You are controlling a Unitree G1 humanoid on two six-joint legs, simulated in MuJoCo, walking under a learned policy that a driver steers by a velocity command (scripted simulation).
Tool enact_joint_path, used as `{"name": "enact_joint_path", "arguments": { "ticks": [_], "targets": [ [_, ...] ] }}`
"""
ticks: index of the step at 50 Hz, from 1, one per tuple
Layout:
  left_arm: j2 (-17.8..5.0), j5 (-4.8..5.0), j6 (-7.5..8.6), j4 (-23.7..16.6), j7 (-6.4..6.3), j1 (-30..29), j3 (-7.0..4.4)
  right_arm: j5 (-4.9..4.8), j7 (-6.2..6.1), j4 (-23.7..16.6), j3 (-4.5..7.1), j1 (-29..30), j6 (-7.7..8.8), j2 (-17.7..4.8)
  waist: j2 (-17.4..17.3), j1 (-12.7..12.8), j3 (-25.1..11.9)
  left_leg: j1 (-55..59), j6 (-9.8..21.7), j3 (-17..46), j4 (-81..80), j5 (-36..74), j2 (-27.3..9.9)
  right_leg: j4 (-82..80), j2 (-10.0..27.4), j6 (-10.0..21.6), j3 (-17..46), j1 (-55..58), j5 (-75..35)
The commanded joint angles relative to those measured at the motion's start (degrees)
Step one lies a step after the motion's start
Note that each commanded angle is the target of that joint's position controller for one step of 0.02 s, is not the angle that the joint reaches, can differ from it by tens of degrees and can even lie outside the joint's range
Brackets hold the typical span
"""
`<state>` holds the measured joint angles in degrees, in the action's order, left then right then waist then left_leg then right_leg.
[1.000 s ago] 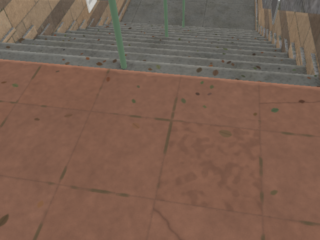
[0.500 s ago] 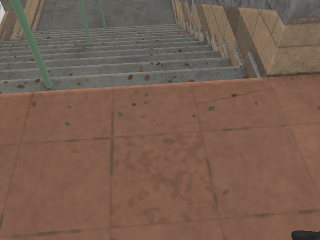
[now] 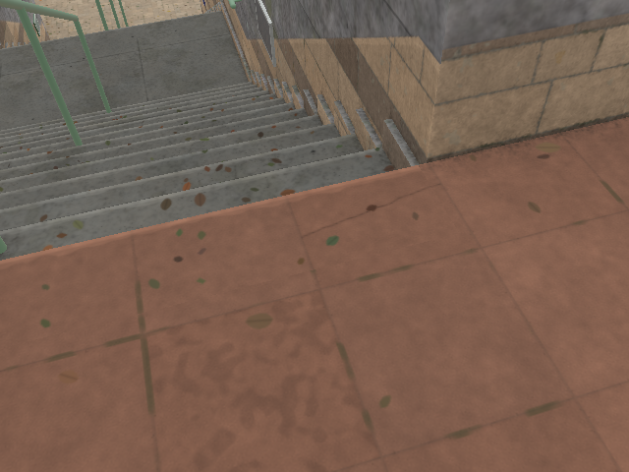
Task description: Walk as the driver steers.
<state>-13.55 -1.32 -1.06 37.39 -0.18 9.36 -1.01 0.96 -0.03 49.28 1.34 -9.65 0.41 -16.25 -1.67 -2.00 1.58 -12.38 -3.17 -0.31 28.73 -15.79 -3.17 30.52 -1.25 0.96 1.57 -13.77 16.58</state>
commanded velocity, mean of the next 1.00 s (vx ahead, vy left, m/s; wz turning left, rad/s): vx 0.04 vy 0.00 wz -0.02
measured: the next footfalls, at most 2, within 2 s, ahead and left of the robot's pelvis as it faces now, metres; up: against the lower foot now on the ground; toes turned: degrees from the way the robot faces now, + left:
right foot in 1.50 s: +0.44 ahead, -0.08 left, +0.00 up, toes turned -1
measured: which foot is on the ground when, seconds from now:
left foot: down 0.00-1.00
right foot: down 0.00-1.00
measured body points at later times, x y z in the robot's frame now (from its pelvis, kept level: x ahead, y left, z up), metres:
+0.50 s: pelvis +0.01 -0.01 +0.00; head +0.02 -0.01 +0.45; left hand +0.13 +0.25 -0.11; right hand +0.09 -0.28 -0.14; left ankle -0.01 +0.15 -0.74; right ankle +0.00 -0.11 -0.74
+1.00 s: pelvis +0.03 +0.02 +0.00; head +0.03 +0.03 +0.45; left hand +0.07 +0.29 -0.15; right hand +0.07 -0.25 -0.14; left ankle +0.01 +0.13 -0.73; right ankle +0.00 -0.11 -0.73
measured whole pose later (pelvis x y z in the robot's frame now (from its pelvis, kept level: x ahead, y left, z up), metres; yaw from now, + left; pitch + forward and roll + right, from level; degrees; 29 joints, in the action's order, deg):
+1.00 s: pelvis +0.03 +0.02 +0.00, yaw +1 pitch +0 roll +0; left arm -14.5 1.6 1.6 53.9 -1.3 18.3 -2.9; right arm -1.7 -0.6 60.8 2.0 -14.9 3.5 -14.0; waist 1.1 -0.3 -0.3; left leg -14.6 4.2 -2.7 37.2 -25.2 -0.9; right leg 29.8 0.1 1.0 1.7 -9.6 20.2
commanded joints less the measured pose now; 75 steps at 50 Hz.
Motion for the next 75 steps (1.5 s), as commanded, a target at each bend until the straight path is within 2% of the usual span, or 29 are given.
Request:
{"name": "enact_joint_path", "arguments": {
  "ticks": [1, 10, 23, 39, 40, 41, 42, 44, 45, 46, 48, 49, 50, 51, 52, 53, 54, 55, 57, 58, 59, 61, 64, 67, 70, 72, 73, 74, 75],
  "targets": [
    [-8.2, 0.22, 1.35, -3.2, -0.12, 0.4, -2.2, -0.24, -0.17, -2.1, 1.46, 0.8, 0.76, -6.9, 5.8, 1.3, -2.6, -0.5, 0.5, 0.4, -2.4, 8.5, -0.6, -6.3, 6.4, 2.7, 7.0, 3.0, -13.5],
    [-7.3, 0.49, 1.12, -2.0, -0.1, -0.2, -2.32, -0.57, -0.84, 1.5, 1.39, 0.1, 0.35, -6.6, 2.7, 1.1, -3.5, 2.1, 0.2, 0.4, -3.0, 11.0, -0.9, -4.9, 5.3, 3.1, 5.7, 4.3, -19.6],
    [-7.1, 0.66, 1.4, 3.4, -0.64, 1.7, -2.64, -0.75, -1.96, 6.0, 1.55, -0.6, -0.18, -6.6, 2.5, 0.9, -2.2, 3.2, 0.6, 0.3, -3.7, 10.2, -0.8, -5.6, 3.8, 2.0, 3.7, 3.1, -16.6],
    [-6.4, 1.05, 1.53, 11.1, -1.44, 3.4, -2.15, -0.79, -2.61, 10.6, 1.43, -2.6, -0.34, -4.8, 1.9, 1.0, -0.2, 2.0, 0.6, -0.2, -4.6, 8.3, 0.1, -6.4, 2.8, 1.2, 2.1, 2.6, -12.7],
    [-6.5, 1.17, 1.41, 12.0, -1.56, 4.3, -2.21, -0.9, -2.66, 11.3, 1.36, -3.8, -0.41, -4.3, 2.5, 1.0, -1.4, 2.1, 0.8, -1.4, -4.0, 2.8, 1.1, -6.9, 2.3, 1.5, 1.8, 3.0, -6.0],
    [-7.4, 1.59, 1.17, 12.5, -1.71, 4.8, -2.59, -1.31, -2.73, 11.4, 1.44, -4.0, -0.46, -4.1, 3.3, 1.3, -0.6, 0.3, 1.5, -3.1, -1.7, -5.2, 2.6, -7.6, 2.1, 2.5, 2.3, 2.4, 6.1],
    [-8.4, 1.89, 1.05, 12.7, -1.77, 5.3, -2.95, -1.54, -2.75, 11.0, 1.41, -3.3, -0.34, -3.8, 4.7, 2.0, 1.4, -2.9, 2.2, -4.1, 1.0, -11.5, 3.5, -9.6, 3.4, 4.0, 4.9, 0.5, 18.5],
    [-10.6, 2.26, 1.73, 13.6, -1.59, 8.4, -3.59, -1.7, -2.4, 8.9, 1.07, -0.8, 0.9, -2.1, 10.5, 3.6, 5.3, -10.7, 3.4, -4.8, 9.7, -13.8, 4.4, -17.1, 11.1, 8.8, 16.9, -0.5, 33.2],
    [-11.8, 2.52, 2.4, 14.2, -1.51, 9.8, -4.03, -2.04, -1.97, 8.0, 0.92, 0.1, 1.83, -1.5, 13.1, 4.0, 6.7, -12.4, 4.4, -3.2, 14.4, -12.3, 3.3, -20.4, 15.5, 11.6, 24.0, -1.5, 35.2],
    [-11.8, 2.47, 3.16, 14.2, -1.5, 9.4, -4.09, -2.5, -1.46, 7.5, 1.08, 0.3, 2.73, -1.8, 13.5, 3.6, 7.9, -14.3, 5.8, -0.8, 17.6, -13.1, 1.6, -21.7, 18.1, 13.2, 27.6, -2.1, 33.3],
    [-10.5, 2.78, 4.11, 13.0, -1.27, 5.5, -3.82, -3.12, -0.4, 7.4, 1.22, -1.3, 4.27, -2.2, 11.8, 1.4, 7.4, -13.7, 8.5, 0.8, 14.0, -15.4, -0.4, -20.5, 18.4, 12.3, 25.4, -0.9, 25.7],
    [-10.4, 3.46, 4.02, 12.0, -1.17, 2.0, -3.76, -3.04, -0.01, 8.7, 1.38, -4.6, 4.86, -2.1, 10.3, -1.0, 6.2, -6.2, 9.4, -0.6, 5.6, -11.4, 0.0, -18.7, 15.7, 10.1, 19.9, -3.7, 21.0],
    [-10.0, 3.7, 3.7, 11.3, -1.07, -1.2, -3.65, -2.69, 0.18, 11.7, 1.82, -10.6, 5.13, -1.9, 8.5, -3.9, 4.2, 5.6, 9.0, -3.4, -2.1, -1.2, 2.6, -14.7, 11.4, 7.6, 13.2, -8.8, 15.9],
    [-7.9, 3.12, 3.73, 10.7, -0.97, -2.1, -3.09, -1.74, 0.28, 14.2, 2.42, -15.9, 4.96, -2.8, 4.3, -5.2, 2.2, 13.9, 7.9, -0.5, -3.6, 2.1, 2.1, -6.0, 6.9, 5.1, 7.1, -13.2, 9.7],
    [-3.6, 2.28, 4.19, 9.5, -0.7, -2.8, -1.84, -1.46, 0.03, 15.1, 3.49, -22.7, 4.91, -7.2, -9.6, -6.6, -0.8, 20.6, 11.3, 18.6, -13.0, -7.5, -10.0, 14.1, 0.6, 0.7, -2.1, -20.8, 7.7],
    [-4.4, 3.16, 5.18, 7.6, -1.03, -3.2, -2.27, -1.01, 0.81, 14.6, 3.89, -24.5, 5.54, -11.4, -16.3, -6.1, 0.4, 21.1, 18.5, 39.5, -20.2, -13.5, -19.4, 26.5, -2.7, 0.2, -0.2, -30.2, 16.6],
    [-6.0, 4.34, 5.95, 8.5, -0.85, -1.7, -2.64, -0.9, 0.79, 13.2, 2.82, -19.6, 6.25, -8.1, -8.9, -3.2, 4.3, 18.8, 19.3, 38.5, -20.1, -16.0, -20.1, 34.3, 1.5, 1.2, 4.1, -34.2, 14.0],
    [-6.4, 4.58, 6.52, 9.6, -0.36, 0.0, -2.7, -1.35, 0.76, 11.7, 2.11, -16.3, 6.65, -5.1, -5.7, -1.7, 6.1, 18.4, 17.2, 31.9, -19.8, -14.8, -17.3, 35.9, 3.8, 2.4, 4.3, -36.1, 7.4],
    [-7.4, 3.24, 7.14, 10.3, -0.04, -1.2, -3.39, -1.37, 1.16, 10.4, 1.56, -13.7, 6.59, -4.1, -3.5, -0.7, 6.0, 18.5, 13.4, 21.7, -20.4, -2.1, -13.5, 32.6, 6.8, 2.9, 2.4, -36.1, -1.6],
    [-7.2, 2.73, 7.13, 10.4, 0.4, -2.1, -3.57, -1.11, 1.12, 10.5, 0.95, -14.7, 6.18, -2.2, -3.9, -0.9, 4.9, 18.2, 12.2, 16.8, -20.3, 6.2, -11.3, 30.6, 7.4, 2.5, 1.2, -33.9, -4.1],
    [-6.0, 2.56, 6.96, 10.4, 0.85, -2.5, -3.43, -0.9, 0.89, 10.8, 0.7, -16.5, 5.83, -1.6, -4.6, -1.0, 3.8, 18.3, 12.0, 13.5, -20.0, 13.6, -10.1, 29.1, 7.3, 1.9, -0.2, -32.5, -5.9],
    [-3.8, 2.46, 6.44, 9.5, 1.31, -5.2, -2.88, -0.78, 0.14, 10.9, 0.71, -18.4, 5.18, -2.6, -3.8, -1.5, 3.4, 17.8, 12.4, 9.3, -20.1, 22.1, -9.0, 24.9, 6.9, 0.4, -2.1, -32.0, -8.7],
    [-1.8, 2.68, 6.32, 6.7, 1.61, -13.1, -1.78, -0.6, -0.85, 9.9, 0.79, -18.3, 4.61, -4.2, -3.0, -2.7, 5.4, 12.3, 12.1, 5.4, -22.5, 22.5, -7.2, 12.2, 5.2, -0.8, -4.2, -27.3, -15.1],
    [-2.3, 3.09, 6.42, 5.1, 2.25, -18.0, -1.43, -1.06, -1.17, 10.3, 1.1, -20.8, 4.63, -5.0, -4.0, -3.5, 7.1, 11.5, 12.6, 4.2, -24.3, 21.0, -8.2, 4.5, 3.6, -0.3, -5.4, -23.1, -19.0],
    [-3.5, 3.29, 6.86, 3.7, 3.1, -20.4, -1.51, -1.71, -1.26, 10.7, 1.67, -21.2, 4.36, -5.4, -4.1, -2.2, 7.7, 16.6, 12.3, 3.5, -22.2, 25.9, -10.7, 0.1, 3.3, 1.9, -4.2, -22.5, -18.1],
    [-5.8, 3.11, 7.12, 4.1, 3.29, -17.3, -2.45, -1.53, -1.32, 10.1, 2.35, -19.7, 3.97, -6.7, -5.3, 1.0, 3.9, 20.1, 11.2, 2.6, -16.3, 42.2, -11.8, -0.7, 1.4, 3.9, -4.9, -16.5, -15.2],
    [-7.6, 3.09, 7.05, 5.4, 3.04, -12.4, -3.35, -1.28, -1.36, 9.7, 2.73, -18.9, 3.52, -7.5, -6.6, 3.9, -0.1, 21.0, 10.6, 2.0, -10.2, 53.0, -11.7, 0.0, -0.4, 5.2, -6.0, -10.0, -13.5],
    [-9.8, 3.29, 6.82, 8.4, 2.55, -2.7, -4.72, -0.94, -1.34, 9.2, 2.71, -17.8, 2.92, -7.2, -6.6, 8.7, -5.9, 18.6, 9.3, 0.4, 0.7, 58.5, -9.7, -0.8, -1.9, 6.9, -6.9, 2.0, -14.0],
    [-12.3, 2.86, 6.4, 11.3, 1.86, 8.1, -5.72, -0.46, -1.25, 7.9, 2.2, -17.1, 2.84, -6.3, -4.8, 13.0, -12.9, 6.1, 7.9, 0.3, 15.5, 47.4, -7.8, 1.6, 4.5, 9.8, 0.3, 20.5, -13.0]
  ]
}}
Keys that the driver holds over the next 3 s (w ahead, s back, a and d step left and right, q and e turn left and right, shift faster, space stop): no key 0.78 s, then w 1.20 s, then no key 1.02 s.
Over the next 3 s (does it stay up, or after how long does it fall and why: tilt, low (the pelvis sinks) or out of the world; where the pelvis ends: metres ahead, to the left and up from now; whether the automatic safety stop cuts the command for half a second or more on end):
stays up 0.72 0.09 0.00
